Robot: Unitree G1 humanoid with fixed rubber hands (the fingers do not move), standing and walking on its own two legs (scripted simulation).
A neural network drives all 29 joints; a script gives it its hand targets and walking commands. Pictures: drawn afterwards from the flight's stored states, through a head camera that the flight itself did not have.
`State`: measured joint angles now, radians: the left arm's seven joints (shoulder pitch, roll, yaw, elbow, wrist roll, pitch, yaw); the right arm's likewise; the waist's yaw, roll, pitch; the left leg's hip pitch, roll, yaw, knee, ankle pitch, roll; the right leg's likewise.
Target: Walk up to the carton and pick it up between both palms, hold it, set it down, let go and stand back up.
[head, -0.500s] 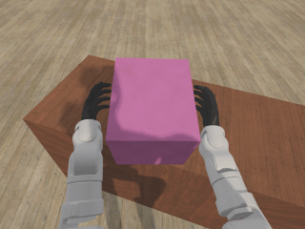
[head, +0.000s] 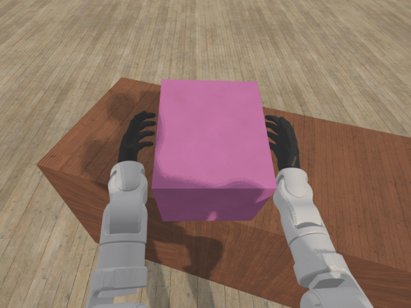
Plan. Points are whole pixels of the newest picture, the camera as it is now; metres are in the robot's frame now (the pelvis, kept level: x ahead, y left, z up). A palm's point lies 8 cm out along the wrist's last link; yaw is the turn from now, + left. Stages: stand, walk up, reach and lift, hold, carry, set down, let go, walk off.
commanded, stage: set down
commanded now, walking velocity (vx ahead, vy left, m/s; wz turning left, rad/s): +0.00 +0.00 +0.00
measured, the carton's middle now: (209, 153) +0.41 -0.02 +0.07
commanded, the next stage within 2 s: none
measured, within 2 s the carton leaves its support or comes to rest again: neither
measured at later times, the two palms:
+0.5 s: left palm (141, 154) +0.39 +0.12 +0.10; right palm (284, 156) +0.37 -0.17 +0.09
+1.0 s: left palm (148, 157) +0.40 +0.11 +0.07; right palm (285, 160) +0.38 -0.18 +0.07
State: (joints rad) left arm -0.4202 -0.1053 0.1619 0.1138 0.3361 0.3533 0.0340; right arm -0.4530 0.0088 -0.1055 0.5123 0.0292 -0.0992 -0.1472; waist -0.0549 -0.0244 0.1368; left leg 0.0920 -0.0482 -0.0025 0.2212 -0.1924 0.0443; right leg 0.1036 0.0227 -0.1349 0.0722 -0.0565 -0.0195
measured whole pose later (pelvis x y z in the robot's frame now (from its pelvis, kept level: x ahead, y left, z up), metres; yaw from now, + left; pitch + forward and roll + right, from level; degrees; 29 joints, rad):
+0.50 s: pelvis +0.01 -0.01 +0.00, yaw +2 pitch -2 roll -1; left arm -0.54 -0.13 0.33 0.44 0.37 0.18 -0.01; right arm -0.56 0.08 -0.29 0.72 -0.16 -0.16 -0.12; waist -0.07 0.00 0.07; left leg 0.02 -0.04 -0.03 0.20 -0.18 0.05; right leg 0.03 0.03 -0.16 0.07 -0.06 -0.03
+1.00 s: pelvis +0.00 -0.01 +0.00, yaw +1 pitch +5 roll -1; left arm -0.66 -0.13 0.47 0.74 0.42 -0.01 0.00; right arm -0.65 0.09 -0.49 0.84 -0.38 -0.22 -0.08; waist -0.06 0.04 0.00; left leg -0.12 -0.05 -0.02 0.17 -0.13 0.05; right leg -0.11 0.02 -0.15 0.04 -0.02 -0.03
